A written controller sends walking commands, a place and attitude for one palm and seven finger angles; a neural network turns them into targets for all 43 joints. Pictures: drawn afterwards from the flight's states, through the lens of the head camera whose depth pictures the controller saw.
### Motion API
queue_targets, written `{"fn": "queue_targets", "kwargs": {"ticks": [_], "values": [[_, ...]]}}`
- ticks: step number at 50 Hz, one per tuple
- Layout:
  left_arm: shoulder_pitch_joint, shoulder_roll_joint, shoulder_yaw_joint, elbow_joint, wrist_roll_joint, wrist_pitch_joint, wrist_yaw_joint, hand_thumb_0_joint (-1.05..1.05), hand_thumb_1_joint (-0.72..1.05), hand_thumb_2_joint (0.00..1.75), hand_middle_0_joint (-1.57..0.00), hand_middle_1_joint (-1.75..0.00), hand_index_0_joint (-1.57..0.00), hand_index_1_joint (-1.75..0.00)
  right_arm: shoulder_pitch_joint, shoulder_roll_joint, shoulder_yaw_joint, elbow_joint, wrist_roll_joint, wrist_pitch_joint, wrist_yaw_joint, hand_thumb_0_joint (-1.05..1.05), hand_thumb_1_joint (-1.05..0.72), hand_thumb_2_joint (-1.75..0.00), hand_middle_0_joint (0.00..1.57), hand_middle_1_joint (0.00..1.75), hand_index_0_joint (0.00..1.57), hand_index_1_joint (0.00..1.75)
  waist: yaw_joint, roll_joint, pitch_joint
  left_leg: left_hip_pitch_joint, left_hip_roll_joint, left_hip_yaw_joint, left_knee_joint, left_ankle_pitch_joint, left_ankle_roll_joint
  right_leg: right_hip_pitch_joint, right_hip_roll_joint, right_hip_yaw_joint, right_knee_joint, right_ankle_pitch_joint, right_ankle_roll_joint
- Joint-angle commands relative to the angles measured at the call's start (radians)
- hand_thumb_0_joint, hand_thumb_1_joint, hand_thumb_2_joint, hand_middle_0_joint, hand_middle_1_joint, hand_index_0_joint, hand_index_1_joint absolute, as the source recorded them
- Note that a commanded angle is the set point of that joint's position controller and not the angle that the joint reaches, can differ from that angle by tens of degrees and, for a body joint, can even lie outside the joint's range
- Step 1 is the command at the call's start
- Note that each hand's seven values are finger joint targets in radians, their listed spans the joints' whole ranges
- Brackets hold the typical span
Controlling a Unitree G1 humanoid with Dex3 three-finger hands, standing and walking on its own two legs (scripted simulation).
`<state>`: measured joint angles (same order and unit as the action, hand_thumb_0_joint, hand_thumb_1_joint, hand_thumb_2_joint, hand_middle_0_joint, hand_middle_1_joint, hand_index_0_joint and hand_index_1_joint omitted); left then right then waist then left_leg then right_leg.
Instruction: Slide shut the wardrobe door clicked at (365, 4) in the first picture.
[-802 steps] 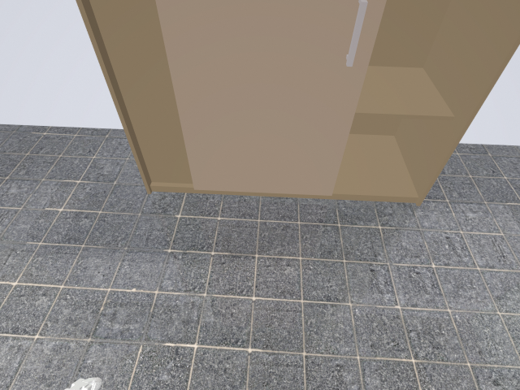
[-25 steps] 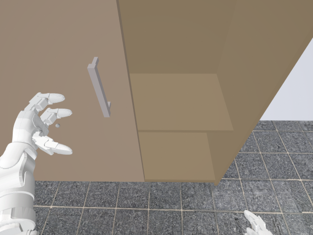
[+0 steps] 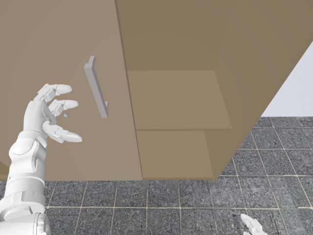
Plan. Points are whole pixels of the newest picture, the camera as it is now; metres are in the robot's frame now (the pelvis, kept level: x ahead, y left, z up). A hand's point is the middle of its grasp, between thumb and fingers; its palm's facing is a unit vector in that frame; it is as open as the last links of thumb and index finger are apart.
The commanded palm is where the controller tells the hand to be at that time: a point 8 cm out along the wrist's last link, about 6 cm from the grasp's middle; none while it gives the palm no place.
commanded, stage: move the hooked fingers beside the handle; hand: left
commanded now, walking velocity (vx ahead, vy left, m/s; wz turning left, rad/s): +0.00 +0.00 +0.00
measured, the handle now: (99, 89) +0.48 +0.19 +0.09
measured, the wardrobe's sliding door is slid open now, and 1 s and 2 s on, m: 0.45 0.45 0.45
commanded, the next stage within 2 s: feel for the door with the fingertips in 1.22 s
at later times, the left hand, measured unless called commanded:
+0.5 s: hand (77, 101) +0.43 +0.23 +0.10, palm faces +0.06 -1.00 -0.01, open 14.0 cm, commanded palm +0.39 +0.28 +0.10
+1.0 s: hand (74, 106) +0.41 +0.23 +0.10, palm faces +0.07 -1.00 -0.01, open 14.0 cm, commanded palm +0.38 +0.28 +0.10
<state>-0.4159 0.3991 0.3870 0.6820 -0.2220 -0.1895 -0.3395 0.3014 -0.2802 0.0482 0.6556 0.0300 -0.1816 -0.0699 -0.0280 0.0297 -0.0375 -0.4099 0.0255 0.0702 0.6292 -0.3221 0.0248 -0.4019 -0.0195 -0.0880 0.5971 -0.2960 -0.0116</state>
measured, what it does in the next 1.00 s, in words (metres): stands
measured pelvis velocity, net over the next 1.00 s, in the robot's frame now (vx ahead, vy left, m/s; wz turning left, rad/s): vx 0.00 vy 0.00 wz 0.00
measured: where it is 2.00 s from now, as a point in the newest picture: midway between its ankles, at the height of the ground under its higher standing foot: outside the picture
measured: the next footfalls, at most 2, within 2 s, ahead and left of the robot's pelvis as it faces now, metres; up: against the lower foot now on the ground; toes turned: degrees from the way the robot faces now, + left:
none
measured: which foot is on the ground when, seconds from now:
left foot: down 0.00-1.00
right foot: down 0.00-1.00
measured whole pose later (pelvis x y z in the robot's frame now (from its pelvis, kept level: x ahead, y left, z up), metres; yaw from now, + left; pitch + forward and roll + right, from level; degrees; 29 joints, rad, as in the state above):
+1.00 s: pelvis +0.00 +0.00 +0.00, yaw +0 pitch +8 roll -1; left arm -0.55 0.41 0.38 0.84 -0.20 -0.25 -0.30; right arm 0.30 -0.28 0.05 0.65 0.03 -0.10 -0.05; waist -0.06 0.02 -0.06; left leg -0.48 0.03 0.07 0.67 -0.34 0.03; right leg -0.46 -0.02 -0.09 0.63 -0.31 -0.01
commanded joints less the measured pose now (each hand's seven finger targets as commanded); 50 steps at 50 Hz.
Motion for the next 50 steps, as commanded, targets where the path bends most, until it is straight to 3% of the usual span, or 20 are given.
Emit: {"fn": "queue_targets", "kwargs": {"ticks": [1,6,10,13,17,19,22,23,25,28,29,31,33,36,38,39,40,44,48,50], "values": [[-0.411,0.242,0.025,-0.23,-0.021,-0.092,0.0,0.0,-0.5,0.3,-0.3,-1.2,-0.3,-1.2,0.019,-0.137,-0.064,-0.112,0.004,-0.034,-0.006,0.0,-0.9,-0.9,0.2,0.3,0.2,0.3,-0.019,0.058,-0.337,0.197,-0.01,-0.089,-0.062,0.334,-0.001,0.086,0.031,0.044,-0.043,0.308,-0.01],[-0.418,0.245,0.024,-0.105,-0.012,-0.068,0.007,0.0,-0.5,0.3,-0.3,-1.2,-0.3,-1.2,0.025,-0.146,-0.059,-0.107,0.009,-0.009,0.0,0.0,-0.9,-0.9,0.2,0.3,0.2,0.3,-0.024,0.011,-0.244,0.106,-0.012,-0.087,-0.071,0.255,0.0,0.056,0.028,0.04,-0.045,0.266,-0.009],[-0.489,0.277,0.041,-0.124,0.004,-0.096,0.033,0.0,-0.5,0.3,-0.3,-1.2,-0.3,-1.2,0.042,-0.145,-0.065,-0.11,0.003,0.002,0.003,0.0,-0.9,-0.9,0.2,0.3,0.2,0.3,-0.023,0.025,-0.33,0.143,-0.012,-0.087,-0.055,0.281,0.002,0.073,0.03,0.047,-0.034,0.281,-0.011],[-0.531,0.311,0.06,-0.082,0.014,-0.117,0.041,0.0,-0.5,0.3,-0.3,-1.2,-0.3,-1.2,0.057,-0.15,-0.064,-0.095,0.0,0.013,0.002,0.0,-0.9,-0.9,0.2,0.3,0.2,0.3,-0.033,0.002,-0.327,0.125,-0.011,-0.085,-0.044,0.283,0.005,0.072,0.033,0.052,-0.029,0.291,-0.01],[-0.535,0.3,0.048,-0.048,0.022,-0.129,0.033,0.0,-0.5,0.3,-0.3,-1.2,-0.3,-1.2,0.065,-0.146,-0.065,-0.099,0.001,0.024,0.006,0.0,-0.9,-0.9,0.2,0.3,0.2,0.3,-0.029,0.064,-0.339,0.127,-0.012,-0.08,-0.041,0.304,0.001,0.066,0.031,0.055,-0.021,0.306,-0.012],[-0.56,0.31,0.055,0.006,0.02,-0.126,0.033,0.0,-0.5,0.3,-0.3,-1.2,-0.3,-1.2,0.077,-0.151,-0.064,-0.091,0.001,0.033,0.008,0.0,-0.9,-0.9,0.2,0.3,0.2,0.3,-0.044,0.008,-0.306,0.089,-0.013,-0.078,-0.039,0.264,0.006,0.057,0.034,0.054,-0.027,0.294,-0.008],[-0.591,0.333,0.065,0.05,0.022,-0.13,0.023,0.0,-0.5,0.3,-0.3,-1.2,-0.3,-1.2,0.086,-0.157,-0.064,-0.092,0.001,0.042,0.006,0.0,-0.9,-0.9,0.2,0.3,0.2,0.3,-0.045,0.017,-0.315,0.067,-0.016,-0.069,-0.034,0.236,0.008,0.055,0.032,0.061,-0.022,0.285,-0.007],[-0.574,0.379,0.103,0.047,0.029,-0.14,0.024,0.0,-0.5,0.3,-0.3,-1.2,-0.3,-1.2,0.093,-0.16,-0.067,-0.092,-0.003,0.047,0.007,0.0,-0.9,-0.9,0.2,0.3,0.2,0.3,-0.03,0.008,-0.345,0.061,-0.017,-0.068,-0.025,0.255,0.01,0.081,0.033,0.065,-0.016,0.304,-0.009],[-0.517,0.354,0.091,-0.009,0.025,-0.152,0.016,0.0,-0.5,0.3,-0.3,-1.2,-0.3,-1.2,0.089,-0.151,-0.07,-0.113,-0.003,0.049,0.014,0.0,-0.9,-0.9,0.2,0.3,0.2,0.3,-0.015,0.072,-0.405,0.1,-0.018,-0.064,-0.022,0.315,0.007,0.107,0.033,0.068,-0.006,0.351,-0.011],[-0.459,0.352,0.104,0.003,0.007,-0.145,0.005,0.0,-0.5,0.3,-0.3,-1.2,-0.3,-1.2,0.095,-0.155,-0.073,-0.114,0.0,0.058,0.016,0.0,-0.9,-0.9,0.2,0.3,0.2,0.3,-0.022,-0.003,-0.366,0.07,-0.011,-0.064,-0.018,0.329,0.012,0.106,0.039,0.063,-0.01,0.375,-0.007],[-0.477,0.316,0.073,-0.01,0.001,-0.143,0.0,0.0,-0.5,0.3,-0.3,-1.2,-0.3,-1.2,0.088,-0.153,-0.071,-0.116,0.003,0.06,0.018,0.0,-0.9,-0.9,0.2,0.3,0.2,0.3,-0.035,0.003,-0.338,0.067,-0.011,-0.062,-0.026,0.313,0.012,0.086,0.039,0.059,-0.014,0.363,-0.004],[-0.449,0.301,0.068,-0.064,-0.006,-0.139,-0.002,0.0,-0.5,0.3,-0.3,-1.2,-0.3,-1.2,0.081,-0.151,-0.077,-0.128,0.004,0.058,0.02,0.0,-0.9,-0.9,0.2,0.3,0.2,0.3,-0.022,0.064,-0.365,0.098,-0.012,-0.061,-0.029,0.324,0.009,0.084,0.038,0.059,-0.014,0.35,-0.008],[-0.419,0.333,0.098,-0.089,-0.005,-0.133,0.008,0.0,-0.5,0.3,-0.3,-1.2,-0.3,-1.2,0.083,-0.156,-0.08,-0.126,0.002,0.062,0.019,0.0,-0.9,-0.9,0.2,0.3,0.2,0.3,-0.018,0.027,-0.364,0.098,-0.009,-0.066,-0.026,0.341,0.013,0.093,0.04,0.056,-0.015,0.36,-0.008],[-0.447,0.274,0.047,-0.141,-0.01,-0.127,0.017,0.0,-0.5,0.3,-0.3,-1.2,-0.3,-1.2,0.068,-0.147,-0.077,-0.128,0.005,0.057,0.018,0.0,-0.9,-0.9,0.2,0.3,0.2,0.3,-0.034,0.054,-0.343,0.114,-0.009,-0.071,-0.036,0.307,0.008,0.063,0.039,0.051,-0.024,0.319,-0.006],[-0.492,0.288,0.051,-0.122,-0.005,-0.126,0.03,0.0,-0.5,0.3,-0.3,-1.2,-0.3,-1.2,0.066,-0.151,-0.074,-0.111,0.004,0.058,0.012,0.0,-0.9,-0.9,0.2,0.3,0.2,0.3,-0.048,0.034,-0.3,0.1,-0.009,-0.073,-0.036,0.26,0.012,0.037,0.041,0.053,-0.033,0.282,-0.007],[-0.496,0.313,0.072,-0.135,-0.002,-0.131,0.035,0.0,-0.5,0.3,-0.3,-1.2,-0.3,-1.2,0.068,-0.152,-0.077,-0.111,0.004,0.057,0.01,0.0,-0.9,-0.9,0.2,0.3,0.2,0.3,-0.04,0.044,-0.327,0.104,-0.009,-0.077,-0.039,0.262,0.009,0.053,0.039,0.053,-0.028,0.28,-0.009],[-0.503,0.28,0.041,-0.157,-0.002,-0.135,0.036,0.0,-0.5,0.3,-0.3,-1.2,-0.3,-1.2,0.061,-0.146,-0.074,-0.116,0.003,0.053,0.009,0.0,-0.9,-0.9,0.2,0.3,0.2,0.3,-0.042,0.06,-0.347,0.124,-0.011,-0.078,-0.039,0.27,0.008,0.058,0.038,0.054,-0.027,0.285,-0.009],[-0.534,0.278,0.035,-0.134,0.005,-0.136,0.047,0.0,-0.5,0.3,-0.3,-1.2,-0.3,-1.2,0.06,-0.146,-0.071,-0.1,0.002,0.048,0.007,0.0,-0.9,-0.9,0.2,0.3,0.2,0.3,-0.047,0.054,-0.346,0.144,-0.009,-0.088,-0.035,0.272,0.005,0.04,0.038,0.051,-0.028,0.275,-0.011],[-0.519,0.292,0.044,-0.009,0.012,-0.117,0.04,0.0,-0.5,0.3,-0.3,-1.2,-0.3,-1.2,0.051,-0.151,-0.059,-0.1,0.004,0.055,0.005,0.0,-0.9,-0.9,0.2,0.3,0.2,0.3,-0.047,0.003,-0.271,0.067,-0.013,-0.079,-0.039,0.205,0.009,0.032,0.033,0.054,-0.033,0.243,-0.01],[-0.549,0.274,0.021,-0.018,0.017,-0.124,0.034,0.0,-0.5,0.3,-0.3,-1.2,-0.3,-1.2,0.047,-0.146,-0.056,-0.112,0.004,0.055,0.007,0.0,-0.9,-0.9,0.2,0.3,0.2,0.3,-0.042,0.053,-0.295,0.081,-0.016,-0.083,-0.038,0.214,0.004,0.029,0.031,0.052,-0.022,0.242,-0.014]]}}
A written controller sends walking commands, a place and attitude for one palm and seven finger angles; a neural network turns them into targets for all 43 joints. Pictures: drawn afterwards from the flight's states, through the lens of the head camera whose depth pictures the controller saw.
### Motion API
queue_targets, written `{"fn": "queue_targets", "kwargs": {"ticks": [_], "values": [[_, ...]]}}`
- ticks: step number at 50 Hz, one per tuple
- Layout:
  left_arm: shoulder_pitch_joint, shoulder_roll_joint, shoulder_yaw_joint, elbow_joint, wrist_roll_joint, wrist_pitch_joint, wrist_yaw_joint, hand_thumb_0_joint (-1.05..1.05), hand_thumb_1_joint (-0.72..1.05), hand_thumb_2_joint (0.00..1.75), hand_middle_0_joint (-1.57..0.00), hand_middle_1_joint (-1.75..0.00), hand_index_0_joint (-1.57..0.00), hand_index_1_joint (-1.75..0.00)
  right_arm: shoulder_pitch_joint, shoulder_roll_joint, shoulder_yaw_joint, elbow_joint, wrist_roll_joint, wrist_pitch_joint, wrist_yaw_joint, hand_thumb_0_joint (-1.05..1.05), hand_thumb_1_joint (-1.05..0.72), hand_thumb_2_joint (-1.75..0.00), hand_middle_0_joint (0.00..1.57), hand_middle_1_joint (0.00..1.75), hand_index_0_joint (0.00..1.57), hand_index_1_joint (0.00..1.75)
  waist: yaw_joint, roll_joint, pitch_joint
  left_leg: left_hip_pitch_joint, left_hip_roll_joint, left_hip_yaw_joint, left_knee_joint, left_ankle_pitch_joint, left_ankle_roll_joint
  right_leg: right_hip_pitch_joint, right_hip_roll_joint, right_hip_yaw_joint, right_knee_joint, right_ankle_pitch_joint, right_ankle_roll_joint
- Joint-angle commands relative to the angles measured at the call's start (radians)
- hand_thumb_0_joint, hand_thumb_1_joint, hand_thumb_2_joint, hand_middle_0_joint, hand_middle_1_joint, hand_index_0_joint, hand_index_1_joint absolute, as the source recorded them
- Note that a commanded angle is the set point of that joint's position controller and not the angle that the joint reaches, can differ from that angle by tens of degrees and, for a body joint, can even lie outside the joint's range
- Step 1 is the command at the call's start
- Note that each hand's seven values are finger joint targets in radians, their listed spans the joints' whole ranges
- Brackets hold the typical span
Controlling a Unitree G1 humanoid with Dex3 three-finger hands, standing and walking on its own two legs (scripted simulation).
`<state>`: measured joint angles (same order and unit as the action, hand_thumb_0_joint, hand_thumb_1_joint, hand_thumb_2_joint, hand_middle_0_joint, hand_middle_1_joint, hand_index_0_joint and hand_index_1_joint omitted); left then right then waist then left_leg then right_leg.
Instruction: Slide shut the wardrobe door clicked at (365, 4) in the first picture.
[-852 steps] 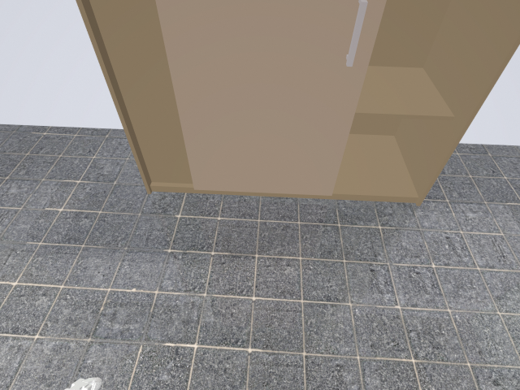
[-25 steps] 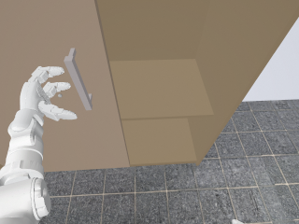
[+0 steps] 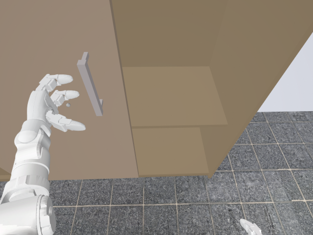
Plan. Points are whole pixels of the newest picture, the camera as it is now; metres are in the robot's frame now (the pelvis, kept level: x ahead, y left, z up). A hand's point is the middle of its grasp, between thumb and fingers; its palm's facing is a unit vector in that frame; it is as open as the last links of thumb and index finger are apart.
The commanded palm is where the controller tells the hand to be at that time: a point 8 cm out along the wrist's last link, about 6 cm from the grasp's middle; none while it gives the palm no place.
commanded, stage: move the hooked fingers beside the handle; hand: left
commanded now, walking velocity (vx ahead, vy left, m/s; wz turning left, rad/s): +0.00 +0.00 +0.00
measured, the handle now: (93, 87) +0.48 +0.19 +0.10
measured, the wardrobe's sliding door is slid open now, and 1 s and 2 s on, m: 0.45 0.45 0.45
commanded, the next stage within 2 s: feel for the door with the fingertips in 0.22 s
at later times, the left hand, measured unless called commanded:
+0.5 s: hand (72, 105) +0.41 +0.22 +0.10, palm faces +0.05 -1.00 -0.01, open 14.0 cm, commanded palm +0.38 +0.26 +0.10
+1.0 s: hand (82, 100) +0.43 +0.20 +0.10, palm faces +0.08 -1.00 -0.01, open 14.0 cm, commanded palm +0.40 +0.25 +0.10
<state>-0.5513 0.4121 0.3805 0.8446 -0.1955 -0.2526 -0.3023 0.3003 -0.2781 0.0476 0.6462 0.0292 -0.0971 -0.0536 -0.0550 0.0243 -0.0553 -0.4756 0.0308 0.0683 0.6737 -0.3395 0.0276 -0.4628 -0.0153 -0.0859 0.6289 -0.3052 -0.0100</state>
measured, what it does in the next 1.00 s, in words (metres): stands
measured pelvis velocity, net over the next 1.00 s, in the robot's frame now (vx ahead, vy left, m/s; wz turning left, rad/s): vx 0.00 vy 0.00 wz -0.01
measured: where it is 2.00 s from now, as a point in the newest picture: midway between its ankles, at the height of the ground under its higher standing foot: outside the picture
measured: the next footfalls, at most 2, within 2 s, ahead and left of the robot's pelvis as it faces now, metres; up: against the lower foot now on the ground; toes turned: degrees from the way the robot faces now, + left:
none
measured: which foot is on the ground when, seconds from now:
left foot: down 0.00-1.00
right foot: down 0.00-1.00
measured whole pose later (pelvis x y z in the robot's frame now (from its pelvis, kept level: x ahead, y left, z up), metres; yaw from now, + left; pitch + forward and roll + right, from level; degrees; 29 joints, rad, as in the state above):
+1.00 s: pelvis +0.00 +0.00 +0.00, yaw +0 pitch +8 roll -1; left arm -0.62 0.37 0.34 0.89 -0.17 -0.27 -0.22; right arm 0.32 -0.27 0.05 0.66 0.02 -0.09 -0.04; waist -0.06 0.02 -0.05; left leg -0.48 0.03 0.07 0.67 -0.34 0.02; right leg -0.48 -0.01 -0.08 0.64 -0.31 -0.02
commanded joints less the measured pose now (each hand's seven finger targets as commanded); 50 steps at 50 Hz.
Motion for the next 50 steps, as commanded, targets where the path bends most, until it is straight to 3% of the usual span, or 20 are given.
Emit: {"fn": "queue_targets", "kwargs": {"ticks": [1,5,8,11,14,18,20,23,25,28,30,31,33,35,38,42,43,46,48,50], "values": [[-0.418,0.272,0.036,-0.178,-0.009,-0.065,-0.004,0.0,-0.5,0.3,-0.3,-1.2,-0.3,-1.2,0.053,-0.151,-0.059,-0.102,0.005,-0.03,-0.01,0.0,-0.9,-0.9,0.2,0.3,0.2,0.3,-0.016,0.041,-0.295,0.157,-0.018,-0.087,-0.077,0.247,-0.001,0.088,0.029,0.047,-0.048,0.258,-0.016],[-0.415,0.228,0.005,-0.248,-0.018,-0.084,-0.004,0.0,-0.5,0.3,-0.3,-1.2,-0.3,-1.2,0.058,-0.143,-0.064,-0.114,0.002,-0.032,-0.002,0.0,-0.9,-0.9,0.2,0.3,0.2,0.3,-0.011,0.079,-0.382,0.235,-0.014,-0.094,-0.061,0.354,-0.009,0.099,0.032,0.046,-0.035,0.314,-0.015],[-0.329,0.265,0.053,-0.184,-0.021,-0.062,0.004,0.0,-0.5,0.3,-0.3,-1.2,-0.3,-1.2,0.065,-0.153,-0.066,-0.104,0.003,-0.024,0.0,0.0,-0.9,-0.9,0.2,0.3,0.2,0.3,-0.001,-0.013,-0.312,0.164,-0.011,-0.09,-0.065,0.338,-0.003,0.11,0.035,0.043,-0.043,0.322,-0.012],[-0.353,0.254,0.038,-0.209,-0.016,-0.052,0.005,0.0,-0.5,0.3,-0.3,-1.2,-0.3,-1.2,0.054,-0.149,-0.063,-0.114,0.006,-0.018,0.0,0.0,-0.9,-0.9,0.2,0.3,0.2,0.3,-0.005,0.036,-0.291,0.15,-0.016,-0.079,-0.075,0.305,-0.003,0.105,0.03,0.046,-0.043,0.31,-0.013],[-0.36,0.295,0.07,-0.275,-0.013,-0.068,0.014,0.0,-0.5,0.3,-0.3,-1.2,-0.3,-1.2,0.056,-0.147,-0.065,-0.124,0.001,-0.018,-0.001,0.0,-0.9,-0.9,0.2,0.3,0.2,0.3,0.004,0.059,-0.347,0.169,-0.019,-0.077,-0.073,0.313,-0.001,0.138,0.031,0.055,-0.042,0.319,-0.013],[-0.379,0.252,0.037,-0.288,-0.023,-0.083,0.005,0.0,-0.5,0.3,-0.3,-1.2,-0.3,-1.2,0.058,-0.142,-0.067,-0.111,0.0,-0.025,-0.007,0.0,-0.9,-0.9,0.2,0.3,0.2,0.3,-0.014,0.03,-0.34,0.187,-0.013,-0.079,-0.07,0.325,0.001,0.127,0.037,0.052,-0.048,0.325,-0.011],[-0.354,0.194,-0.011,-0.292,-0.027,-0.079,-0.001,0.0,-0.5,0.3,-0.3,-1.2,-0.3,-1.2,0.053,-0.138,-0.067,-0.109,0.005,-0.031,-0.003,0.0,-0.9,-0.9,0.2,0.3,0.2,0.3,-0.012,0.091,-0.326,0.208,-0.012,-0.086,-0.077,0.328,-0.007,0.102,0.035,0.046,-0.05,0.299,-0.015],[-0.363,0.195,-0.007,-0.223,-0.027,-0.052,0.013,0.0,-0.5,0.3,-0.3,-1.2,-0.3,-1.2,0.06,-0.148,-0.068,-0.091,0.006,-0.028,-0.003,0.0,-0.9,-0.9,0.2,0.3,0.2,0.3,-0.025,-0.004,-0.268,0.159,-0.014,-0.086,-0.08,0.261,-0.001,0.083,0.036,0.041,-0.063,0.265,-0.012],[-0.402,0.188,-0.016,-0.227,-0.025,-0.047,0.024,0.0,-0.5,0.3,-0.3,-1.2,-0.3,-1.2,0.056,-0.148,-0.066,-0.093,0.007,-0.029,-0.003,0.0,-0.9,-0.9,0.2,0.3,0.2,0.3,-0.026,0.019,-0.279,0.151,-0.02,-0.082,-0.085,0.223,-0.001,0.085,0.031,0.046,-0.063,0.244,-0.011],[-0.375,0.22,0.01,-0.286,-0.008,-0.065,0.049,0.0,-0.5,0.3,-0.3,-1.2,-0.3,-1.2,0.058,-0.144,-0.069,-0.102,0.0,-0.029,0.003,0.0,-0.9,-0.9,0.2,0.3,0.2,0.3,0.0,0.056,-0.355,0.19,-0.019,-0.085,-0.075,0.296,-0.004,0.122,0.031,0.05,-0.048,0.291,-0.017],[-0.365,0.167,-0.026,-0.319,-0.008,-0.073,0.064,0.0,-0.5,0.3,-0.3,-1.2,-0.3,-1.2,0.053,-0.132,-0.07,-0.108,0.0,-0.032,0.009,0.0,-0.9,-0.9,0.2,0.3,0.2,0.3,-0.002,0.074,-0.365,0.22,-0.014,-0.089,-0.075,0.342,-0.011,0.119,0.032,0.045,-0.042,0.312,-0.015],[-0.369,0.151,-0.033,-0.318,-0.011,-0.074,0.072,0.0,-0.5,0.3,-0.3,-1.2,-0.3,-1.2,0.051,-0.132,-0.07,-0.105,0.0,-0.033,0.011,0.0,-0.9,-0.9,0.2,0.3,0.2,0.3,-0.008,0.042,-0.357,0.217,-0.013,-0.089,-0.073,0.341,-0.01,0.117,0.032,0.044,-0.045,0.318,-0.013],[-0.345,0.17,-0.011,-0.256,-0.009,-0.064,0.085,0.0,-0.5,0.3,-0.3,-1.2,-0.3,-1.2,0.049,-0.139,-0.068,-0.097,0.002,-0.028,0.01,0.0,-0.9,-0.9,0.2,0.3,0.2,0.3,-0.008,-0.027,-0.285,0.154,-0.015,-0.084,-0.082,0.285,-0.003,0.116,0.034,0.045,-0.056,0.297,-0.011],[-0.376,0.158,-0.024,-0.282,0.0,-0.064,0.095,0.0,-0.5,0.3,-0.3,-1.2,-0.3,-1.2,0.039,-0.134,-0.067,-0.104,0.003,-0.028,0.012,0.0,-0.9,-0.9,0.2,0.3,0.2,0.3,-0.005,0.041,-0.297,0.168,-0.019,-0.077,-0.087,0.27,-0.006,0.116,0.029,0.05,-0.052,0.29,-0.012],[-0.39,0.207,0.006,-0.289,0.017,-0.07,0.111,0.0,-0.5,0.3,-0.3,-1.2,-0.3,-1.2,0.043,-0.135,-0.066,-0.102,-0.002,-0.024,0.008,0.0,-0.9,-0.9,0.2,0.3,0.2,0.3,0.0,0.036,-0.321,0.171,-0.019,-0.077,-0.084,0.283,-0.005,0.133,0.029,0.055,-0.049,0.3,-0.014],[-0.458,0.164,-0.03,-0.25,0.01,-0.078,0.105,0.0,-0.5,0.3,-0.3,-1.2,-0.3,-1.2,0.044,-0.131,-0.063,-0.093,0.002,-0.027,0.005,0.0,-0.9,-0.9,0.2,0.3,0.2,0.3,-0.026,0.02,-0.304,0.172,-0.019,-0.073,-0.082,0.257,-0.003,0.114,0.031,0.056,-0.054,0.293,-0.011],[-0.456,0.194,-0.004,-0.221,0.013,-0.08,0.103,0.0,-0.5,0.3,-0.3,-1.2,-0.3,-1.2,0.052,-0.135,-0.064,-0.087,-0.001,-0.025,0.004,0.0,-0.9,-0.9,0.2,0.3,0.2,0.3,-0.02,-0.009,-0.301,0.157,-0.018,-0.074,-0.078,0.253,0.0,0.122,0.032,0.058,-0.056,0.293,-0.012],[-0.46,0.195,-0.008,-0.179,0.012,-0.08,0.085,0.0,-0.5,0.3,-0.3,-1.2,-0.3,-1.2,0.053,-0.136,-0.061,-0.087,0.002,-0.024,0.002,0.0,-0.9,-0.9,0.2,0.3,0.2,0.3,-0.021,0.017,-0.303,0.145,-0.023,-0.067,-0.078,0.239,-0.001,0.121,0.029,0.062,-0.053,0.294,-0.012],[-0.474,0.222,0.009,-0.136,0.015,-0.08,0.077,0.0,-0.5,0.3,-0.3,-1.2,-0.3,-1.2,0.066,-0.141,-0.061,-0.081,0.0,-0.018,0.001,0.0,-0.9,-0.9,0.2,0.3,0.2,0.3,-0.023,-0.011,-0.299,0.119,-0.024,-0.066,-0.07,0.229,0.002,0.124,0.029,0.066,-0.052,0.29,-0.011],[-0.497,0.21,-0.006,-0.147,0.014,-0.088,0.065,0.0,-0.5,0.3,-0.3,-1.2,-0.3,-1.2,0.067,-0.139,-0.061,-0.087,0.001,-0.018,0.003,0.0,-0.9,-0.9,0.2,0.3,0.2,0.3,-0.024,0.028,-0.321,0.131,-0.026,-0.067,-0.068,0.236,0.001,0.122,0.028,0.067,-0.047,0.295,-0.013]]}}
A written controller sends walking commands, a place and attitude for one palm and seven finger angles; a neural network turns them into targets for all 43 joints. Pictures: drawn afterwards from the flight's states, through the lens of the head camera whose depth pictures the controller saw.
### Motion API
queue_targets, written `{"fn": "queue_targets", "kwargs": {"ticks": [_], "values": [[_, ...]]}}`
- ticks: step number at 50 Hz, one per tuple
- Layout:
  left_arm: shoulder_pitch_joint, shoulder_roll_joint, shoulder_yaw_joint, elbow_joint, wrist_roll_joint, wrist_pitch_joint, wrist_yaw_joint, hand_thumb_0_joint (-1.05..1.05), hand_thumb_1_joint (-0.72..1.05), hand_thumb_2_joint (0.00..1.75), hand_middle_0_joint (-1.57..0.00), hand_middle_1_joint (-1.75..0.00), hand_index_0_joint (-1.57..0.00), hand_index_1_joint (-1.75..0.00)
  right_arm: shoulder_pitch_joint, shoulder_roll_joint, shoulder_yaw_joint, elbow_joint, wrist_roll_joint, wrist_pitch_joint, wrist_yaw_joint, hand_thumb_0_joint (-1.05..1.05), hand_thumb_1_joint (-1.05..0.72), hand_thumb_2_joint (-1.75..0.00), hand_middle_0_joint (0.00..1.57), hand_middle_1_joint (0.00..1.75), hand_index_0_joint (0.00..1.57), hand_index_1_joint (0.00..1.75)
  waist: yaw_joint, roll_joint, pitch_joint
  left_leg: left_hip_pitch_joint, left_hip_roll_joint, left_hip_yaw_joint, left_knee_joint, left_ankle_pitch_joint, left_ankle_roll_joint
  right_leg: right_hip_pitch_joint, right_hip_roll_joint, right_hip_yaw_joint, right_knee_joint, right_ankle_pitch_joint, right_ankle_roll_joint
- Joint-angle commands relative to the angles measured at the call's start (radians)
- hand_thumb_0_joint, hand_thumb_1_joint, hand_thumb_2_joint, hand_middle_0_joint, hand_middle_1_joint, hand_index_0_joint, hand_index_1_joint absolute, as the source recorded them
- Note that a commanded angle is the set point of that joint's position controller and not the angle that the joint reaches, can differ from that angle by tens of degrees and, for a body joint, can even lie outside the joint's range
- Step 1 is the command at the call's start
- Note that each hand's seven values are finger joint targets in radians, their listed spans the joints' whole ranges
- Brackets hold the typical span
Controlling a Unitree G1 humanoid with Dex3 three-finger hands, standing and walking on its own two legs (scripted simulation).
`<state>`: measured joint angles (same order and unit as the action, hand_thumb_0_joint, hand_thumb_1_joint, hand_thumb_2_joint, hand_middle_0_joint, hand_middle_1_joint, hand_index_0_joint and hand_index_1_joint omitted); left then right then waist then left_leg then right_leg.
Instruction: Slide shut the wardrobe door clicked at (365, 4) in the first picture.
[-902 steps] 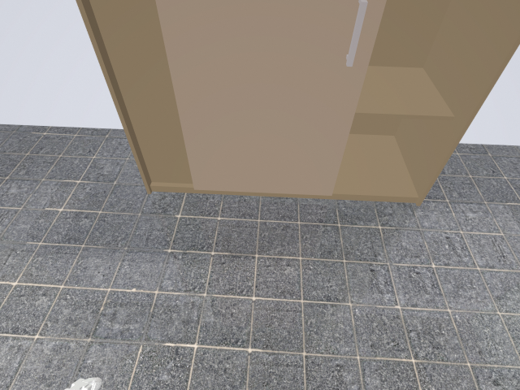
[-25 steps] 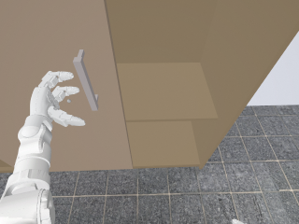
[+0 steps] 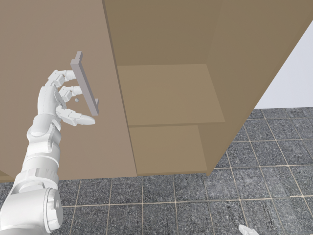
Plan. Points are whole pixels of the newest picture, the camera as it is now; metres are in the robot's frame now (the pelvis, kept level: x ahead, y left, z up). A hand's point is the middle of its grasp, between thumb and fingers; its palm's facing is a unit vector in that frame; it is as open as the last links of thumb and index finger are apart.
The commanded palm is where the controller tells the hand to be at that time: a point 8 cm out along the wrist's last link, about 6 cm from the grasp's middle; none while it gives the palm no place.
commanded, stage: feel for the door with the fingertips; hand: left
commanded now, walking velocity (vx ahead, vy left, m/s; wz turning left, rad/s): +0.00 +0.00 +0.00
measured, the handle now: (88, 86) +0.48 +0.19 +0.10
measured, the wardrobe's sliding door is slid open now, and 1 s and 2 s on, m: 0.45 0.45 0.45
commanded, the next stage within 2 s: slide the fingers in behind the handle in 0.14 s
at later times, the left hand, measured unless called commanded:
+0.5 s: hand (80, 99) +0.43 +0.20 +0.10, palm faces +0.06 -1.00 -0.02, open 13.8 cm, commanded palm +0.40 +0.25 +0.10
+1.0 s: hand (86, 103) +0.42 +0.18 +0.10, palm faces +0.08 -1.00 -0.01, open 14.1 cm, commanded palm +0.39 +0.23 +0.10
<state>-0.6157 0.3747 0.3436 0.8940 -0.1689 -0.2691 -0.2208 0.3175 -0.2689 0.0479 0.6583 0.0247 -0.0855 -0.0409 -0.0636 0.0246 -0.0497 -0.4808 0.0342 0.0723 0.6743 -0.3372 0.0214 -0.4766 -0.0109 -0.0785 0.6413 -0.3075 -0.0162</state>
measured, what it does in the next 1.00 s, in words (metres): stands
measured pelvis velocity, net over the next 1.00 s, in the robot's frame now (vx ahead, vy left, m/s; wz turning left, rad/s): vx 0.00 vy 0.00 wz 0.00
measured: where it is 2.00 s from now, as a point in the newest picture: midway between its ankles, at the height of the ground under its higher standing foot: outside the picture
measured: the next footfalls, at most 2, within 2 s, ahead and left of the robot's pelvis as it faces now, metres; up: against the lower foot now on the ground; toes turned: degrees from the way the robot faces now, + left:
none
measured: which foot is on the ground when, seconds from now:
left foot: down 0.00-1.00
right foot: down 0.00-1.00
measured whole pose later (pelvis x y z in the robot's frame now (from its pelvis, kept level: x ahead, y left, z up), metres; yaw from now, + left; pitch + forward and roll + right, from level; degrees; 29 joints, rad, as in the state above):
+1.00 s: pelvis +0.00 +0.00 +0.00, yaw +0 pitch +8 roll -1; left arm -0.54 0.28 0.26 0.76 -0.17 -0.25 -0.14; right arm 0.30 -0.27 0.03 0.66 0.03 -0.09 -0.02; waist -0.04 0.03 -0.06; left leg -0.46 0.03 0.07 0.67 -0.34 0.02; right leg -0.46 -0.01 -0.08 0.64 -0.31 -0.01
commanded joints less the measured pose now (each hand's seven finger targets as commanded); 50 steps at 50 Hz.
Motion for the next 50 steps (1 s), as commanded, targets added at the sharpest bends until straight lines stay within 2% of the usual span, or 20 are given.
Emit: {"fn": "queue_targets", "kwargs": {"ticks": [1,5,13,15,16,18,22,24,27,28,30,33,36,38,40,42,43,46,48,50], "values": [[-0.447,0.224,0.01,-0.205,-0.014,-0.075,-0.022,0.0,-0.5,0.3,-0.3,-1.2,-0.3,-1.2,0.053,-0.146,-0.063,-0.101,0.005,-0.03,-0.008,0.0,-0.9,-0.9,0.2,0.3,0.2,0.3,-0.022,0.038,-0.341,0.156,-0.029,-0.071,-0.064,0.252,0.007,0.125,0.025,0.057,-0.055,0.308,-0.007],[-0.435,0.251,0.039,-0.163,-0.021,-0.076,-0.027,0.0,-0.5,0.3,-0.3,-1.2,-0.3,-1.2,0.068,-0.153,-0.066,-0.096,0.004,-0.022,-0.006,0.0,-0.9,-0.9,0.2,0.3,0.2,0.3,-0.019,0.004,-0.344,0.129,-0.028,-0.069,-0.056,0.251,0.008,0.133,0.027,0.058,-0.05,0.317,-0.004],[-0.582,0.259,0.014,-0.101,0.003,-0.082,-0.019,0.0,-0.5,0.3,-0.3,-1.2,-0.3,-1.2,0.099,-0.16,-0.068,-0.068,0.002,-0.014,-0.009,0.0,-0.9,-0.9,0.2,0.3,0.2,0.3,-0.059,0.011,-0.321,0.119,-0.027,-0.084,-0.045,0.207,0.013,0.056,0.028,0.054,-0.051,0.246,-0.002],[-0.56,0.203,-0.023,-0.139,0.005,-0.09,-0.022,0.0,-0.5,0.3,-0.3,-1.2,-0.3,-1.2,0.1,-0.153,-0.073,-0.074,0.001,-0.019,-0.002,0.0,-0.9,-0.9,0.2,0.3,0.2,0.3,-0.047,0.092,-0.383,0.186,-0.025,-0.095,-0.044,0.249,0.003,0.041,0.029,0.045,-0.038,0.249,-0.008],[-0.54,0.181,-0.035,-0.144,0.0,-0.088,-0.021,0.0,-0.5,0.3,-0.3,-1.2,-0.3,-1.2,0.101,-0.153,-0.074,-0.076,0.0,-0.021,0.002,0.0,-0.9,-0.9,0.2,0.3,0.2,0.3,-0.046,0.088,-0.39,0.202,-0.023,-0.1,-0.042,0.258,0.0,0.031,0.031,0.04,-0.039,0.244,-0.009],[-0.499,0.205,-0.011,-0.123,-0.004,-0.087,-0.013,0.0,-0.5,0.3,-0.3,-1.2,-0.3,-1.2,0.102,-0.16,-0.074,-0.075,-0.001,-0.018,0.003,0.0,-0.9,-0.9,0.2,0.3,0.2,0.3,-0.042,0.002,-0.367,0.165,-0.02,-0.1,-0.042,0.258,0.007,0.048,0.036,0.039,-0.042,0.254,-0.007],[-0.473,0.203,-0.011,-0.164,-0.007,-0.09,-0.011,0.0,-0.5,0.3,-0.3,-1.2,-0.3,-1.2,0.081,-0.154,-0.073,-0.09,0.005,-0.018,0.007,0.0,-0.9,-0.9,0.2,0.3,0.2,0.3,-0.03,0.035,-0.338,0.151,-0.021,-0.092,-0.054,0.231,0.005,0.061,0.032,0.043,-0.045,0.247,-0.008],[-0.458,0.243,0.027,-0.196,-0.009,-0.091,-0.001,0.0,-0.5,0.3,-0.3,-1.2,-0.3,-1.2,0.079,-0.156,-0.072,-0.097,0.003,-0.016,0.006,0.0,-0.9,-0.9,0.2,0.3,0.2,0.3,-0.018,0.024,-0.356,0.148,-0.023,-0.091,-0.056,0.237,0.007,0.089,0.031,0.047,-0.045,0.259,-0.009],[-0.393,0.197,0.01,-0.276,-0.018,-0.092,0.014,0.0,-0.5,0.3,-0.3,-1.2,-0.3,-1.2,0.057,-0.142,-0.071,-0.12,0.004,-0.024,0.009,0.0,-0.9,-0.9,0.2,0.3,0.2,0.3,0.001,0.059,-0.378,0.187,-0.02,-0.09,-0.064,0.282,0.001,0.109,0.031,0.043,-0.042,0.288,-0.011],[-0.366,0.223,0.026,-0.288,-0.013,-0.09,0.024,0.0,-0.5,0.3,-0.3,-1.2,-0.3,-1.2,0.057,-0.146,-0.072,-0.121,0.003,-0.022,0.009,0.0,-0.9,-0.9,0.2,0.3,0.2,0.3,0.007,0.023,-0.376,0.179,-0.016,-0.092,-0.063,0.294,0.003,0.124,0.032,0.043,-0.042,0.298,-0.011],[-0.321,0.191,0.016,-0.304,-0.017,-0.078,0.037,0.0,-0.5,0.3,-0.3,-1.2,-0.3,-1.2,0.043,-0.139,-0.07,-0.13,0.005,-0.025,0.011,0.0,-0.9,-0.9,0.2,0.3,0.2,0.3,0.008,0.014,-0.339,0.159,-0.019,-0.079,-0.075,0.271,0.004,0.133,0.031,0.045,-0.052,0.299,-0.006],[-0.306,0.228,0.044,-0.301,-0.009,-0.059,0.053,0.0,-0.5,0.3,-0.3,-1.2,-0.3,-1.2,0.031,-0.143,-0.067,-0.128,0.006,-0.022,0.006,0.0,-0.9,-0.9,0.2,0.3,0.2,0.3,0.012,-0.001,-0.298,0.12,-0.022,-0.069,-0.085,0.222,0.008,0.148,0.028,0.054,-0.064,0.28,-0.005],[-0.358,0.196,0.008,-0.342,-0.005,-0.063,0.054,0.0,-0.5,0.3,-0.3,-1.2,-0.3,-1.2,0.022,-0.134,-0.065,-0.128,0.007,-0.027,0.0,0.0,-0.9,-0.9,0.2,0.3,0.2,0.3,-0.001,0.042,-0.304,0.153,-0.022,-0.072,-0.088,0.218,0.005,0.136,0.026,0.054,-0.065,0.271,-0.007],[-0.371,0.167,-0.016,-0.384,-0.009,-0.075,0.054,0.0,-0.5,0.3,-0.3,-1.2,-0.3,-1.2,0.026,-0.132,-0.071,-0.123,0.005,-0.034,-0.002,0.0,-0.9,-0.9,0.2,0.3,0.2,0.3,-0.005,0.02,-0.354,0.196,-0.019,-0.079,-0.078,0.272,0.004,0.145,0.03,0.049,-0.059,0.303,-0.007],[-0.369,0.109,-0.058,-0.39,-0.017,-0.073,0.052,0.0,-0.5,0.3,-0.3,-1.2,-0.3,-1.2,0.023,-0.128,-0.07,-0.116,0.007,-0.042,0.002,0.0,-0.9,-0.9,0.2,0.3,0.2,0.3,-0.012,0.061,-0.36,0.236,-0.017,-0.084,-0.075,0.298,-0.003,0.119,0.03,0.045,-0.059,0.309,-0.007],[-0.329,0.09,-0.065,-0.343,-0.02,-0.058,0.054,0.0,-0.5,0.3,-0.3,-1.2,-0.3,-1.2,0.025,-0.132,-0.072,-0.105,0.009,-0.043,0.003,0.0,-0.9,-0.9,0.2,0.3,0.2,0.3,-0.01,0.019,-0.332,0.225,-0.015,-0.09,-0.077,0.3,-0.006,0.107,0.031,0.037,-0.06,0.3,-0.008],[-0.334,0.099,-0.065,-0.324,-0.015,-0.05,0.059,0.0,-0.5,0.3,-0.3,-1.2,-0.3,-1.2,0.025,-0.136,-0.07,-0.099,0.009,-0.04,0.004,0.0,-0.9,-0.9,0.2,0.3,0.2,0.3,-0.013,-0.004,-0.305,0.199,-0.017,-0.086,-0.077,0.291,-0.002,0.111,0.031,0.038,-0.065,0.305,-0.008],[-0.347,0.071,-0.088,-0.368,-0.012,-0.051,0.067,0.0,-0.5,0.3,-0.3,-1.2,-0.3,-1.2,0.019,-0.132,-0.073,-0.105,0.008,-0.042,0.009,0.0,-0.9,-0.9,0.2,0.3,0.2,0.3,-0.013,0.015,-0.341,0.222,-0.02,-0.084,-0.075,0.311,-0.002,0.122,0.028,0.039,-0.058,0.328,-0.006],[-0.322,0.115,-0.053,-0.365,-0.005,-0.051,0.078,0.0,-0.5,0.3,-0.3,-1.2,-0.3,-1.2,0.019,-0.137,-0.074,-0.102,0.005,-0.038,0.009,0.0,-0.9,-0.9,0.2,0.3,0.2,0.3,0.001,0.006,-0.337,0.208,-0.02,-0.084,-0.072,0.326,-0.001,0.139,0.027,0.042,-0.056,0.343,-0.009],[-0.312,0.08,-0.077,-0.362,-0.005,-0.048,0.079,0.0,-0.5,0.3,-0.3,-1.2,-0.3,-1.2,0.013,-0.129,-0.072,-0.106,0.008,-0.037,0.011,0.0,-0.9,-0.9,0.2,0.3,0.2,0.3,-0.003,0.006,-0.325,0.202,-0.023,-0.076,-0.077,0.315,-0.001,0.142,0.026,0.042,-0.059,0.347,-0.005]]}}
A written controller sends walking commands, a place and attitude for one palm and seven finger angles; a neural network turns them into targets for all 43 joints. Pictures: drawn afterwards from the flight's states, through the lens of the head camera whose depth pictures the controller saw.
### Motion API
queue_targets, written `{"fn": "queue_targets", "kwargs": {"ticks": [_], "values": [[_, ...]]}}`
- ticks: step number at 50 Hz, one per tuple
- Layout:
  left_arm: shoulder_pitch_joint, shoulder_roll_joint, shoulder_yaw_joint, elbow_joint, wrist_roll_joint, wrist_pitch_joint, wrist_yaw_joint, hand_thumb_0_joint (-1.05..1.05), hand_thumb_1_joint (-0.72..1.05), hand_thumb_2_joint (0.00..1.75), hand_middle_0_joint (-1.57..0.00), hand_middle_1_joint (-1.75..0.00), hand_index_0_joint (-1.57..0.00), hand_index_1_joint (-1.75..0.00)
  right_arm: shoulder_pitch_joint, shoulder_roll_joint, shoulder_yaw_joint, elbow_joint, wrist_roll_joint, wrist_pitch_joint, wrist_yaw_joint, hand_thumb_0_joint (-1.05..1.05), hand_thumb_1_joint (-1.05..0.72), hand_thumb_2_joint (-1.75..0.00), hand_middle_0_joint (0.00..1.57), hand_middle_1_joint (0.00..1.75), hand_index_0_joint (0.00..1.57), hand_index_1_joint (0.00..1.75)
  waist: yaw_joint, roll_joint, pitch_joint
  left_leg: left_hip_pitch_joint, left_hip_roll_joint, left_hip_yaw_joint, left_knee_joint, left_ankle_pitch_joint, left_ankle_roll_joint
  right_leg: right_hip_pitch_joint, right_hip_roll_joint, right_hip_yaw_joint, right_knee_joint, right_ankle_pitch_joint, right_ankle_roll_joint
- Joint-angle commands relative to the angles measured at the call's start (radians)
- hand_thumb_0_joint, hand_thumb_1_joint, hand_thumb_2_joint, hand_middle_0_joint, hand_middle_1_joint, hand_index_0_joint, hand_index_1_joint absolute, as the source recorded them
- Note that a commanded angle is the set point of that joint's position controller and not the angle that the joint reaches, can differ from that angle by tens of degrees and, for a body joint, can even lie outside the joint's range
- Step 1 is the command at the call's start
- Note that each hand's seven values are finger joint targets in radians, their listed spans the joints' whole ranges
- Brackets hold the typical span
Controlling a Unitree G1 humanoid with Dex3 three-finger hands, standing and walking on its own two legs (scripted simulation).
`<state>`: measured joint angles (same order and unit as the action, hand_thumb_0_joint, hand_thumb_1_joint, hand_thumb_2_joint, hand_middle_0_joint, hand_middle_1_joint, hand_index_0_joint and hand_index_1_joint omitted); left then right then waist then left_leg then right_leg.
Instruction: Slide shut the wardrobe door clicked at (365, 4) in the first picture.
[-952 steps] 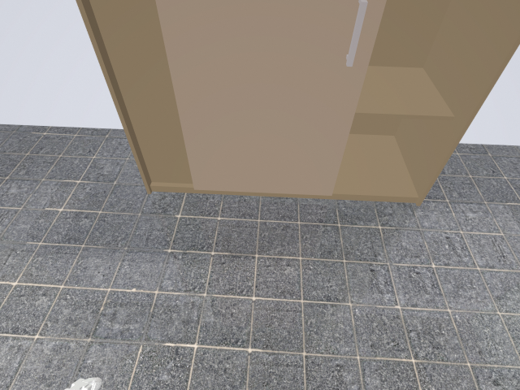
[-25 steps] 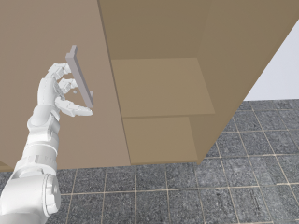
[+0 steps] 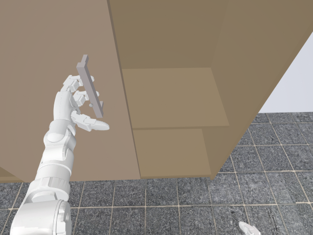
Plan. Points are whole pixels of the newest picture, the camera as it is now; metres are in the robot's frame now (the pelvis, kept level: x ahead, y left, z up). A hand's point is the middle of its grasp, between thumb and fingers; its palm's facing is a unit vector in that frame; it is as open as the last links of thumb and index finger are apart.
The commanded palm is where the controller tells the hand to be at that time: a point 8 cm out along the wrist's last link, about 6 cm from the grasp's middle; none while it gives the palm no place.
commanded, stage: slide the fingers in behind the handle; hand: left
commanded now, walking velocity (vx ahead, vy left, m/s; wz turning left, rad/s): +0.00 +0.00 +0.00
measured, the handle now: (93, 89) +0.48 +0.19 +0.10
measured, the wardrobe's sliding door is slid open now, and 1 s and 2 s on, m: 0.45 0.45 0.45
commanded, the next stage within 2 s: grip the handle and tug to test in 1.06 s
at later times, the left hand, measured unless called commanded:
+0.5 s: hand (99, 104) +0.42 +0.16 +0.10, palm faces +0.09 -1.00 -0.01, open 14.2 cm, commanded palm +0.38 +0.20 +0.10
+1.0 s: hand (100, 104) +0.42 +0.16 +0.10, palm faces +0.10 -0.99 -0.01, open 14.5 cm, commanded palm +0.38 +0.19 +0.10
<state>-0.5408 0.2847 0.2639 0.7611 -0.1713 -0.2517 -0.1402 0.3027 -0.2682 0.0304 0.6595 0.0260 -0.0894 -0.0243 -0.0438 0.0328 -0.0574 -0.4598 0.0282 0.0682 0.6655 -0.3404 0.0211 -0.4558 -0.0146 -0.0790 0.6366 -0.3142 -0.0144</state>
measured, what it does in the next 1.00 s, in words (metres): stands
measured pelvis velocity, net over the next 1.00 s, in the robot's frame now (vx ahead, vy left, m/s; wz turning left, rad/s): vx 0.01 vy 0.00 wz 0.00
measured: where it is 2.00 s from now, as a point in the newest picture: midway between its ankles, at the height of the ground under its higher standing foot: outside the picture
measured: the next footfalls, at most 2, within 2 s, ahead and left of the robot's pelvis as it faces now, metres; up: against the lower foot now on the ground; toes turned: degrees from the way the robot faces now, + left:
none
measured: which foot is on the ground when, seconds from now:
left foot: down 0.00-1.00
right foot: down 0.00-1.00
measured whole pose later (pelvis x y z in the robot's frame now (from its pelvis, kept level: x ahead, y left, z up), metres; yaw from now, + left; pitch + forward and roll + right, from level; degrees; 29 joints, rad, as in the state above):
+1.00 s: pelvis +0.01 +0.00 +0.00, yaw +0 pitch +8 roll +0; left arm -0.51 0.23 0.20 0.70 -0.16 -0.24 -0.04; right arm 0.31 -0.26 0.01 0.68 0.02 -0.10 0.00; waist -0.03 0.04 -0.06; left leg -0.44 0.03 0.07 0.65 -0.35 0.02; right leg -0.44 -0.01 -0.07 0.63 -0.32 -0.02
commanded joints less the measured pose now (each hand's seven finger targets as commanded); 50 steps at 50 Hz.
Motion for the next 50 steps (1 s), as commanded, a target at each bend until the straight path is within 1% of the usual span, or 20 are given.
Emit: {"fn": "queue_targets", "kwargs": {"ticks": [1,4,8,10,12,13,16,21,26,28,30,31,35,39,40,42,43,46,48,50], "values": [[-0.403,0.167,-0.001,-0.228,-0.004,-0.064,-0.001,0.0,-0.5,0.3,-0.3,-1.2,-0.3,-1.2,0.026,-0.13,-0.054,-0.106,0.007,-0.032,-0.006,0.0,-0.9,-0.9,0.2,0.3,0.2,0.3,-0.027,-0.017,-0.305,0.17,-0.016,-0.073,-0.069,0.301,-0.001,0.117,0.03,0.042,-0.055,0.345,-0.007],[-0.451,0.173,-0.001,-0.204,0.004,-0.062,0.006,0.0,-0.5,0.3,-0.3,-1.2,-0.3,-1.2,0.027,-0.13,-0.052,-0.102,0.006,-0.029,-0.008,0.0,-0.9,-0.9,0.2,0.3,0.2,0.3,-0.032,0.004,-0.292,0.166,-0.019,-0.076,-0.071,0.279,0.0,0.102,0.031,0.044,-0.056,0.321,-0.01],[-0.43,0.216,0.045,-0.198,0.001,-0.065,0.015,0.0,-0.5,0.3,-0.3,-1.2,-0.3,-1.2,0.033,-0.132,-0.054,-0.102,0.002,-0.026,-0.01,0.0,-0.9,-0.9,0.2,0.3,0.2,0.3,-0.017,-0.031,-0.335,0.158,-0.022,-0.07,-0.067,0.303,0.002,0.147,0.03,0.05,-0.054,0.36,-0.008],[-0.4,0.217,0.058,-0.227,0.002,-0.072,0.019,0.0,-0.5,0.3,-0.3,-1.2,-0.3,-1.2,0.033,-0.124,-0.054,-0.112,-0.001,-0.027,-0.007,0.0,-0.9,-0.9,0.2,0.3,0.2,0.3,-0.001,0.002,-0.37,0.173,-0.024,-0.062,-0.066,0.335,0.0,0.179,0.028,0.054,-0.047,0.4,-0.008],[-0.38,0.194,0.039,-0.219,0.002,-0.07,0.017,0.0,-0.5,0.3,-0.3,-1.2,-0.3,-1.2,0.028,-0.122,-0.052,-0.116,0.001,-0.027,-0.004,0.0,-0.9,-0.9,0.2,0.3,0.2,0.3,-0.007,-0.018,-0.341,0.154,-0.023,-0.06,-0.069,0.319,0.001,0.172,0.028,0.052,-0.051,0.393,-0.007],[-0.383,0.219,0.055,-0.214,0.006,-0.073,0.022,0.0,-0.5,0.3,-0.3,-1.2,-0.3,-1.2,0.029,-0.126,-0.054,-0.111,0.002,-0.024,-0.005,0.0,-0.9,-0.9,0.2,0.3,0.2,0.3,-0.009,-0.025,-0.322,0.145,-0.021,-0.06,-0.068,0.317,0.004,0.168,0.03,0.054,-0.054,0.391,-0.007],[-0.401,0.141,-0.009,-0.234,0.002,-0.069,0.02,0.0,-0.5,0.3,-0.3,-1.2,-0.3,-1.2,0.026,-0.12,-0.056,-0.116,0.007,-0.027,-0.001,0.0,-0.9,-0.9,0.2,0.3,0.2,0.3,-0.021,0.009,-0.316,0.166,-0.02,-0.058,-0.072,0.307,0.001,0.138,0.031,0.049,-0.057,0.367,-0.007],[-0.384,0.116,-0.028,-0.282,0.006,-0.074,0.038,0.0,-0.5,0.3,-0.3,-1.2,-0.3,-1.2,0.029,-0.119,-0.062,-0.112,0.003,-0.034,0.004,0.0,-0.9,-0.9,0.2,0.3,0.2,0.3,-0.019,-0.008,-0.353,0.189,-0.019,-0.056,-0.068,0.336,0.002,0.154,0.032,0.049,-0.054,0.395,-0.005],[-0.373,0.077,-0.063,-0.279,0.009,-0.071,0.044,0.0,-0.5,0.3,-0.3,-1.2,-0.3,-1.2,0.023,-0.119,-0.064,-0.1,0.005,-0.04,0.007,0.0,-0.9,-0.9,0.2,0.3,0.2,0.3,-0.026,-0.005,-0.319,0.192,-0.015,-0.059,-0.069,0.31,0.0,0.124,0.033,0.046,-0.059,0.363,-0.006],[-0.407,0.089,-0.061,-0.261,0.013,-0.071,0.049,0.0,-0.5,0.3,-0.3,-1.2,-0.3,-1.2,0.022,-0.125,-0.064,-0.095,0.006,-0.039,0.002,0.0,-0.9,-0.9,0.2,0.3,0.2,0.3,-0.034,-0.045,-0.296,0.167,-0.016,-0.061,-0.074,0.28,0.005,0.124,0.033,0.048,-0.066,0.344,-0.006],[-0.44,0.055,-0.093,-0.292,0.017,-0.076,0.05,0.0,-0.5,0.3,-0.3,-1.2,-0.3,-1.2,0.024,-0.118,-0.067,-0.093,0.006,-0.044,0.004,0.0,-0.9,-0.9,0.2,0.3,0.2,0.3,-0.036,0.027,-0.331,0.212,-0.016,-0.065,-0.069,0.309,-0.001,0.104,0.031,0.045,-0.055,0.347,-0.008],[-0.416,0.043,-0.097,-0.277,0.019,-0.072,0.052,0.0,-0.5,0.3,-0.3,-1.2,-0.3,-1.2,0.027,-0.117,-0.067,-0.09,0.005,-0.046,0.006,0.0,-0.9,-0.9,0.2,0.3,0.2,0.3,-0.032,0.026,-0.33,0.22,-0.015,-0.069,-0.067,0.315,-0.003,0.094,0.032,0.04,-0.055,0.339,-0.009],[-0.431,0.053,-0.092,-0.277,0.023,-0.073,0.059,0.0,-0.5,0.3,-0.3,-1.2,-0.3,-1.2,0.036,-0.121,-0.071,-0.082,0.002,-0.047,0.008,0.0,-0.9,-0.9,0.2,0.3,0.2,0.3,-0.035,-0.021,-0.354,0.227,-0.014,-0.071,-0.057,0.346,0.0,0.105,0.033,0.041,-0.05,0.371,-0.006],[-0.429,0.017,-0.125,-0.3,0.022,-0.074,0.057,0.0,-0.5,0.3,-0.3,-1.2,-0.3,-1.2,0.025,-0.117,-0.067,-0.087,0.004,-0.05,0.012,0.0,-0.9,-0.9,0.2,0.3,0.2,0.3,-0.035,0.013,-0.348,0.243,-0.012,-0.075,-0.059,0.371,-0.004,0.096,0.033,0.037,-0.045,0.375,-0.008],[-0.413,0.043,-0.102,-0.305,0.024,-0.076,0.058,0.0,-0.5,0.3,-0.3,-1.2,-0.3,-1.2,0.029,-0.12,-0.07,-0.085,0.002,-0.05,0.012,0.0,-0.9,-0.9,0.2,0.3,0.2,0.3,-0.026,0.004,-0.358,0.245,-0.01,-0.082,-0.058,0.388,-0.007,0.104,0.033,0.035,-0.042,0.379,-0.01],[-0.393,0.019,-0.119,-0.296,0.02,-0.072,0.056,0.0,-0.5,0.3,-0.3,-1.2,-0.3,-1.2,0.023,-0.118,-0.068,-0.09,0.004,-0.051,0.012,0.0,-0.9,-0.9,0.2,0.3,0.2,0.3,-0.027,-0.018,-0.339,0.233,-0.009,-0.078,-0.062,0.377,-0.006,0.101,0.033,0.034,-0.046,0.375,-0.008],[-0.409,0.024,-0.119,-0.302,0.025,-0.073,0.061,0.0,-0.5,0.3,-0.3,-1.2,-0.3,-1.2,0.02,-0.119,-0.068,-0.089,0.004,-0.05,0.012,0.0,-0.9,-0.9,0.2,0.3,0.2,0.3,-0.029,0.005,-0.329,0.236,-0.01,-0.079,-0.06,0.38,-0.005,0.093,0.033,0.036,-0.047,0.371,-0.009],[-0.365,0.051,-0.085,-0.33,0.019,-0.074,0.066,0.0,-0.5,0.3,-0.3,-1.2,-0.3,-1.2,0.024,-0.12,-0.07,-0.092,0.001,-0.052,0.014,0.0,-0.9,-0.9,0.2,0.3,0.2,0.3,-0.014,-0.014,-0.375,0.254,-0.008,-0.078,-0.058,0.42,-0.007,0.128,0.034,0.035,-0.041,0.408,-0.008],[-0.363,0.04,-0.099,-0.333,0.022,-0.069,0.062,0.0,-0.5,0.3,-0.3,-1.2,-0.3,-1.2,0.017,-0.118,-0.067,-0.095,0.002,-0.051,0.014,0.0,-0.9,-0.9,0.2,0.3,0.2,0.3,-0.018,0.007,-0.35,0.245,-0.01,-0.076,-0.058,0.424,-0.007,0.124,0.032,0.035,-0.043,0.41,-0.009],[-0.359,0.034,-0.101,-0.316,0.017,-0.063,0.058,0.0,-0.5,0.3,-0.3,-1.2,-0.3,-1.2,0.015,-0.117,-0.065,-0.096,0.005,-0.049,0.014,0.0,-0.9,-0.9,0.2,0.3,0.2,0.3,-0.02,-0.019,-0.32,0.221,-0.011,-0.072,-0.064,0.399,-0.005,0.126,0.035,0.036,-0.049,0.407,-0.008]]}}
